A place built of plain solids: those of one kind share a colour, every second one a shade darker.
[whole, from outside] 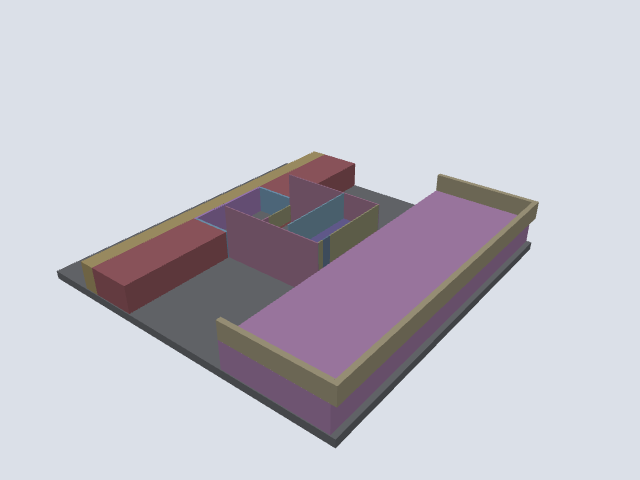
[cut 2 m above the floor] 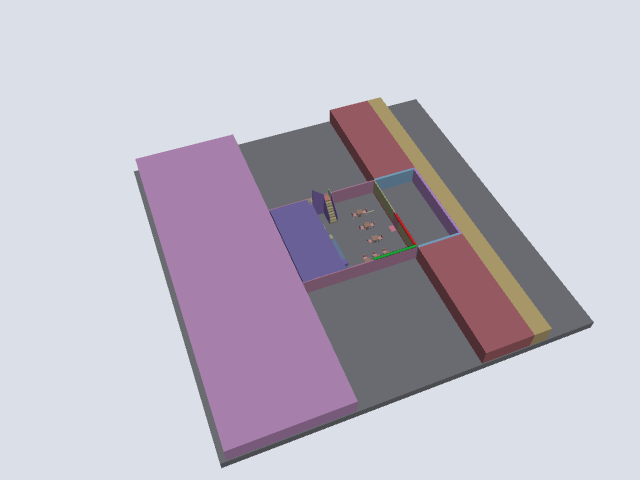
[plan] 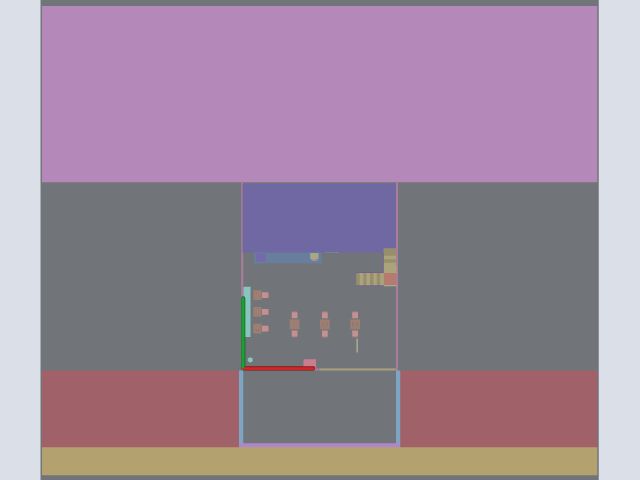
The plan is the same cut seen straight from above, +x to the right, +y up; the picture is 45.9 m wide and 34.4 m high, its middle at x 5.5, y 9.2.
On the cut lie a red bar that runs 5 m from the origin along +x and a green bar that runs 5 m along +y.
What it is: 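A cafe in the deep cellar of an old town house, fitted out in the 2010s to 2020s; 10.9 x 13.2 m; the hall a cellar under a ceiling 2.52 m high; over the flight a stairwell up to the entrance level's ceiling, 6.78 m over the hall's floor; the entrance level at street height, 3.41 m over the hall's floor, over the rear 4.9 m, with the street door 0.95 x 2.15 m and a glazed street front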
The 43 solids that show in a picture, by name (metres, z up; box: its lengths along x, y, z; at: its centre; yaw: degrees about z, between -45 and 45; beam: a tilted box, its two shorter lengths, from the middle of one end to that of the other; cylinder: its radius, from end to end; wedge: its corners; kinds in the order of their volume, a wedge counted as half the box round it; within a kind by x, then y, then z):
{
 "street_ground_1": {"box": [39.8, 12.65, 3.46], "at": [5.47, 19.66, 1.68]},
 "well_ground_1": {"box": [14.12, 5.51, 3.51], "at": [-7.36, -2.9, 1.71]},
 "well_ground_2": {"box": [14.12, 5.51, 3.51], "at": [18.31, -2.9, 1.71]},
 "well_ground_far_1": {"box": [39.8, 2.0, 3.51], "at": [5.47, -6.66, 1.71]},
 "upper_1": {"box": [11.05, 4.92, 3.46], "at": [5.47, 10.77, 1.68]},
 "street_hedge_1": {"box": [0.6, 12.65, 2.2], "at": [-14.12, 19.66, 4.51]},
 "street_hedge_2": {"box": [39.8, 0.6, 2.2], "at": [5.47, 26.28, 4.51]},
 "street_hedge_3": {"box": [0.6, 12.65, 2.2], "at": [25.07, 19.66, 4.51]},
 "wall_1": {"box": [0.15, 13.48, 6.83], "at": [-0.07, 6.59, 3.37]},
 "wall_2": {"box": [1.5, 0.15, 2.57], "at": [4.77, -0.07, 1.24]},
 "wall_3": {"box": [0.15, 13.48, 6.83], "at": [11.03, 6.59, 3.37]},
 "well_wall_far_1": {"box": [11.55, 0.3, 3.51], "at": [5.47, -5.51, 1.71]},
 "well_wall_1": {"box": [0.3, 5.21, 3.51], "at": [-0.15, -2.75, 1.71]},
 "well_wall_2": {"box": [0.3, 5.21, 3.51], "at": [11.1, -2.75, 1.71]},
 "window_wall_1": {"box": [4.17, 0.15, 2.57], "at": [2.08, -0.07, 1.24]},
 "window_wall_2": {"box": [9.05, 0.15, 3.37], "at": [4.53, 13.26, 5.09]},
 "window_wall_3": {"box": [5.58, 0.15, 2.57], "at": [8.16, -0.07, 1.24]},
 "window_wall_4": {"box": [0.7, 0.15, 3.37], "at": [10.6, 13.26, 5.09]},
 "stair_step_1": {"box": [0.49, 0.91, 0.26], "at": [8.35, 6.39, 0.08]},
 "stair_step_2": {"box": [0.49, 0.91, 0.69], "at": [8.84, 6.39, 0.29]},
 "stair_step_3": {"box": [0.49, 0.91, 1.33], "at": [9.57, 6.39, 0.61]},
 "stair_step_4": {"box": [0.55, 0.91, 1.75], "at": [10.09, 6.39, 0.83]},
 "stair_step_5": {"box": [0.95, 0.49, 2.18], "at": [10.53, 7.08, 1.04]},
 "stair_step_6": {"box": [0.95, 0.49, 2.82], "at": [10.53, 7.82, 1.36]},
 "stair_step_7": {"box": [0.95, 0.55, 3.25], "at": [10.53, 8.34, 1.57]},
 "entrance_wall_1": {"box": [10.0, 0.15, 3.42], "at": [5.0, 8.38, 5.07]},
 "stair_landing_1": {"box": [0.94, 1.15, 1.97], "at": [10.53, 6.51, 0.93]},
 "street_door_wall_1": {"box": [1.2, 0.15, 3.37], "at": [9.65, 13.26, 5.09]},
 "stair_guard_1": {"wedge": [[8.1, 5.89, -0.02], [8.1, 5.89, 1.16], [8.1, 5.95, -0.02], [8.1, 5.95, 1.16], [10.06, 5.89, -0.02], [10.06, 5.89, 2.87], [10.06, 5.95, -0.02], [10.06, 5.95, 2.87]]},
 "stair_guard_2": {"wedge": [[8.1, 6.84, -0.02], [8.1, 6.84, 1.16], [8.1, 6.9, -0.02], [8.1, 6.9, 1.16], [10.01, 6.84, -0.02], [10.01, 6.84, 2.82], [10.01, 6.9, -0.02], [10.01, 6.9, 2.82]]},
 "stair_guard_3": {"wedge": [[10.0, 6.84, -0.02], [10.0, 6.84, 3.08], [10.0, 8.32, -0.02], [10.0, 8.32, 4.37], [10.06, 6.84, -0.02], [10.06, 6.84, 3.08], [10.06, 8.32, -0.02], [10.06, 8.32, 4.37]]},
 "bench_upholstered_1": {"box": [0.5, 3.6, 0.25], "at": [0.27, 4.05, 0.33]},
 "display_1": {"box": [0.71, 0.61, 0.46], "at": [1.25, 7.95, 1.27]},
 "meeting_table_1": {"box": [0.6, 0.7, 0.07], "at": [1.01, 2.85, 0.71]},
 "meeting_table_2": {"box": [0.6, 0.7, 0.07], "at": [1.01, 4.05, 0.71]},
 "meeting_table_3": {"box": [0.6, 0.7, 0.07], "at": [1.01, 5.25, 0.71]},
 "meeting_table_4": {"box": [0.7, 0.7, 0.07], "at": [3.68, 3.15, 0.71]},
 "meeting_table_5": {"box": [0.7, 0.7, 0.07], "at": [5.85, 3.15, 0.71]},
 "meeting_table_6": {"box": [0.7, 0.7, 0.07], "at": [8.02, 3.15, 0.71]},
 "counter_top_1": {"box": [4.84, 0.78, 0.04], "at": [3.2, 7.93, 1.02]},
 "coffee_machine_1": {"box": [0.6, 0.45, 0.45], "at": [5.1, 8.05, 1.26]},
 "stallriser_1": {"box": [5.58, 0.05, 0.35], "at": [8.16, -0.02, 0.12]},
 "door_mat_1": {"box": [0.9, 0.6, 0.07], "at": [4.77, 0.35, -0.02]}
}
